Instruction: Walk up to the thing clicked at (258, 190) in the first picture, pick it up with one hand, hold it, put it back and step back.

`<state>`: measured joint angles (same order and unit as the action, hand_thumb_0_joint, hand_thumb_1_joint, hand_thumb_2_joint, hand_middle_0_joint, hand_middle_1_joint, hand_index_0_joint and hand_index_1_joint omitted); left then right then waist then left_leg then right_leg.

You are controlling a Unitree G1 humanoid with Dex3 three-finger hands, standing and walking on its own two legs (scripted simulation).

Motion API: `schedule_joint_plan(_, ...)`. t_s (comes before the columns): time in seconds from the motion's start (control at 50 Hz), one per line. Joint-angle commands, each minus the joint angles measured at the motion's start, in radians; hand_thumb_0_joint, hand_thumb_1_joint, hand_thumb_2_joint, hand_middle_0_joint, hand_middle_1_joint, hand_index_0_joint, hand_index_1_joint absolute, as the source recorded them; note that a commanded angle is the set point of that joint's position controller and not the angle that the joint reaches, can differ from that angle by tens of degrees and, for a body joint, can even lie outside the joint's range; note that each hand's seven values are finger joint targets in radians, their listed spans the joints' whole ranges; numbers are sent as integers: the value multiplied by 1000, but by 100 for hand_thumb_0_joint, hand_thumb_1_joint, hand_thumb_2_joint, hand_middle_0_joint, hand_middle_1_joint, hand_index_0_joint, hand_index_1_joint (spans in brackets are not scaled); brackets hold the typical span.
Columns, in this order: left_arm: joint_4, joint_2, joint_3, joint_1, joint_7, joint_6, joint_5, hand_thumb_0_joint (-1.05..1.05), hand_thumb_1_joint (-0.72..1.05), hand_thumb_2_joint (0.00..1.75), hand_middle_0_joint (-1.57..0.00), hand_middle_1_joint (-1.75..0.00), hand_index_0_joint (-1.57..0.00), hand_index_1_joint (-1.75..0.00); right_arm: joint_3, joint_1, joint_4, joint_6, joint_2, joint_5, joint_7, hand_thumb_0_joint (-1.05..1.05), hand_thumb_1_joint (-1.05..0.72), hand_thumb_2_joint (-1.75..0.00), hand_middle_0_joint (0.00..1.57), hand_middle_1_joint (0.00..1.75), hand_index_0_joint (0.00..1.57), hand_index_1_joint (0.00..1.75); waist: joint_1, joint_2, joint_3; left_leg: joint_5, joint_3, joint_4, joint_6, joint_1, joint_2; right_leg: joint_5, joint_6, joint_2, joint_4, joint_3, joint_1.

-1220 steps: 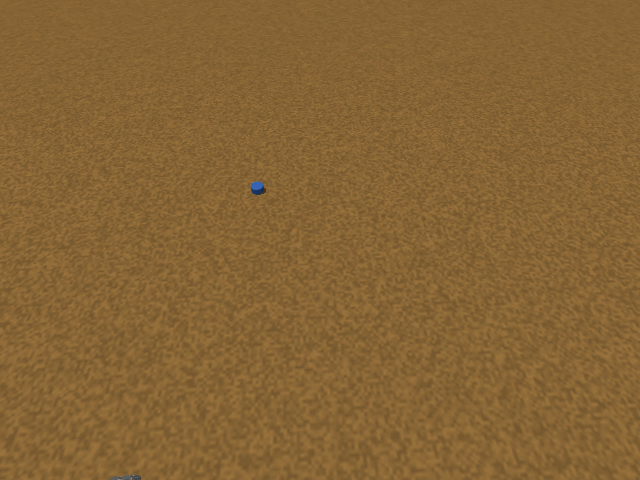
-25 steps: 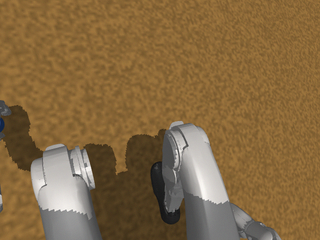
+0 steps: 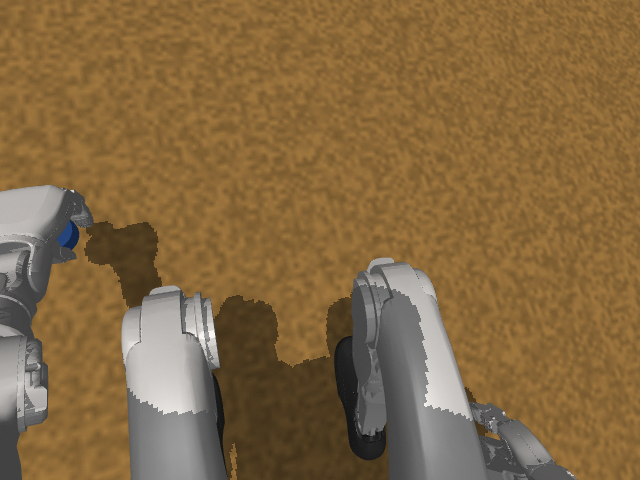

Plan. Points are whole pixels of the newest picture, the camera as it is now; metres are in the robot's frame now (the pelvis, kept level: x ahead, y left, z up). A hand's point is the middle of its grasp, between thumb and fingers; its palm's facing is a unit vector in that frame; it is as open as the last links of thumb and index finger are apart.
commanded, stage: settle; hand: left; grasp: from above
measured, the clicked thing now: (52, 233) +0.42 +0.33 -0.21
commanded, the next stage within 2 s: lift in 0.16 s
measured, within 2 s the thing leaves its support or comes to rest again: neither
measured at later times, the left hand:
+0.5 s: hand (27, 233) +0.40 +0.32 -0.12, palm faces -0.46 -0.11 -0.88, open 6.0 cm
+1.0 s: hand out of the picture +0.35 +0.32 +0.03, palm faces -0.42 -0.10 -0.90, open 6.8 cm
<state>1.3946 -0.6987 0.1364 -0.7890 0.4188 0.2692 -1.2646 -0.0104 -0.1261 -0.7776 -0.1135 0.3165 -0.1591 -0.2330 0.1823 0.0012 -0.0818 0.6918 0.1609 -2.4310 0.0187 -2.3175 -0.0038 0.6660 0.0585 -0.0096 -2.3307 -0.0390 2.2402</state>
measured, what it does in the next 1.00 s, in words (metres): rises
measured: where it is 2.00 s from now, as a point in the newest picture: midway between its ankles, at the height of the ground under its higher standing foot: (287, 437)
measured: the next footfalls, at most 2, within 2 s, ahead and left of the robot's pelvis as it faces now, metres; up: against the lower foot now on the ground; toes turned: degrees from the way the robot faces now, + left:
none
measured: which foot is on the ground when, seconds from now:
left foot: down 0.00-1.00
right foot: down 0.00-1.00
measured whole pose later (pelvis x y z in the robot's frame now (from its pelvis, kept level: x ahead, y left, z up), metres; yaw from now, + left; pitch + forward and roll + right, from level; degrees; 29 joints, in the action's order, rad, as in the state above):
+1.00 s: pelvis -0.01 +0.01 +0.13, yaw +4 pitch +32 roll -7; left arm 0.74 -0.57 -0.01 -0.45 0.12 0.12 -1.06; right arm 0.05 -0.13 -0.67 0.01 0.27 0.00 -0.08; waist 0.07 -0.04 -0.20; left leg 0.65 0.09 -2.01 -0.01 -1.92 -0.02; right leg 0.63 0.06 -0.04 -1.93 -0.02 1.85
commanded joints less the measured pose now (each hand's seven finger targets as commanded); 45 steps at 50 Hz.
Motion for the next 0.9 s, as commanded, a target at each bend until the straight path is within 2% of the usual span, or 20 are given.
schedule_joint_plan(0.0,-121,-257,29,-284,45,3,10,0,72,27,-106,-39,-110,-36,77,-147,43,-3,232,9,32,0,-91,-90,20,30,20,30,1,-231,-611,-138,-132,277,-40,478,29,-156,-91,37,241,-103,-294)
schedule_joint_plan(0.02,-131,-286,47,-279,48,5,7,0,73,25,-106,-39,-111,-35,75,-144,40,-3,230,8,35,0,-91,-90,20,30,20,30,-12,-246,-629,-138,-133,286,-40,484,28,-151,-93,37,244,-99,-309)
schedule_joint_plan(0.04,-113,-268,37,-280,47,0,5,0,75,25,-108,-39,-112,-35,75,-151,42,-3,229,7,38,0,-91,-90,20,30,20,30,-3,-224,-614,-134,-136,282,-42,480,29,-151,-92,35,251,-98,-310)
schedule_joint_plan(0.08,-143,-263,18,-307,43,-2,9,0,75,25,-109,-38,-113,-34,72,-167,22,2,215,9,44,0,-91,-90,20,30,20,30,-9,-230,-635,-140,-144,283,-45,474,29,-150,-92,37,268,-80,-340)
schedule_joint_plan(0.1,-164,-280,31,-313,43,-2,15,0,77,25,-109,-40,-114,-35,76,-166,27,3,215,11,48,0,-91,-90,20,30,20,30,-13,-224,-656,-138,-141,283,-46,480,27,-140,-92,37,272,-75,-347)
schedule_joint_plan(0.14,-165,-267,25,-297,42,-14,21,0,75,27,-109,-39,-113,-35,79,-172,22,5,215,16,55,0,-91,-90,20,30,20,30,-23,-243,-667,-144,-144,300,-42,513,27,-148,-95,33,275,-81,-346)
schedule_joint_plan(0.18,-141,-239,7,-299,35,-22,24,0,76,27,-109,-38,-114,-34,80,-179,21,5,217,16,60,0,-91,-90,20,30,20,30,3,-216,-638,-139,-137,304,-45,507,27,-155,-92,31,279,-95,-331)
schedule_joint_plan(0.2,-149,-236,-2,-306,28,-28,22,0,76,29,-110,-39,-113,-36,81,-185,21,6,214,19,61,0,-91,-90,20,30,20,30,1,-205,-640,-148,-140,303,-47,509,27,-169,-91,30,286,-91,-345)
schedule_joint_plan(0.24,-174,-254,10,-322,20,-29,35,0,76,30,-110,-39,-114,-36,82,-190,19,10,211,24,67,0,-91,-90,20,30,20,30,-8,-214,-670,-154,-139,311,-47,515,28,-175,-91,28,288,-89,-357)
schedule_joint_plan(0.26,-196,-257,13,-319,18,-31,40,0,81,25,-115,-43,-120,-37,84,-186,24,10,212,25,70,0,-94,-91,20,30,20,30,-22,-232,-682,-157,-140,321,-45,536,27,-173,-93,26,289,-91,-352)
schedule_joint_plan(0.34,-195,-238,6,-283,-10,-53,62,0,66,31,-105,-41,-108,-37,87,-187,35,21,206,38,76,0,-92,-91,20,30,20,30,-32,-231,-684,-136,-136,362,-42,548,31,-150,-98,27,307,-97,-368)
schedule_joint_plan(0.4,-265,-245,4,-284,-49,-69,81,0,65,37,-104,-43,-107,-40,99,-192,47,28,207,53,81,0,-92,-91,20,30,20,30,-43,-248,-716,-158,-136,382,-41,594,30,-173,-98,22,321,-90,-394)
schedule_joint_plan(0.44,-287,-219,-10,-255,-77,-75,97,0,65,38,-103,-45,-107,-42,102,-193,59,33,204,59,80,0,-92,-91,20,30,20,30,-39,-254,-698,-157,-128,403,-39,606,30,-175,-98,19,325,-91,-394)
schedule_joint_plan(0.46,-323,-229,-3,-247,-89,-74,100,0,62,39,-102,-44,-105,-42,108,-190,60,38,204,66,83,0,-92,-91,20,30,20,30,-52,-254,-708,-152,-124,413,-38,615,29,-172,-99,19,330,-90,-397)
schedule_joint_plan(0.52,-390,-221,1,-204,-120,-72,111,0,63,41,-102,-46,-105,-43,117,-188,80,52,199,78,89,0,-92,-91,20,30,20,30,-61,-243,-710,-147,-126,439,-40,632,29,-165,-98,17,364,-85,-429)
schedule_joint_plan(0.58,-469,-206,-11,-181,-153,-73,124,0,60,43,-99,-51,-102,-47,122,-189,98,67,190,92,99,0,-92,-91,20,30,20,30,-59,-238,-712,-147,-126,470,-43,644,30,-167,-95,16,398,-76,-460)
schedule_joint_plan(0.76,-676,-161,-43,-40,-217,-96,172,0,54,46,-93,-58,-97,-54,140,-154,155,91,178,129,129,0,-93,-91,20,30,20,30,-94,-218,-706,-84,-93,621,-40,763,17,-118,-92,21,501,-67,-522)
schedule_joint_plan(0.82,-729,-151,-47,-9,-231,-117,195,0,53,44,-91,-59,-96,-54,140,-125,169,94,176,140,143,0,-93,-91,20,30,20,30,-91,-220,-659,-23,-69,691,-38,791,17,-78,-88,20,535,-64,-531)
schedule_joint_plan(0.86,-800,-137,-57,-1,-241,-128,206,0,50,43,-90,-58,-94,-53,141,-119,176,96,169,146,153,0,-92,-91,20,30,20,30,-90,-220,-669,-27,-72,723,-37,834,14,-80,-87,19,574,-59,-569)
schedule_joint_plan(0.88,-827,-154,-41,18,-243,-136,210,0,52,43,-90,-58,-95,-53,142,-116,181,98,168,149,159,0,-92,-91,20,30,20,30,-102,-224,-685,-35,-70,744,-36,864,14,-87,-87,19,587,-57,-591)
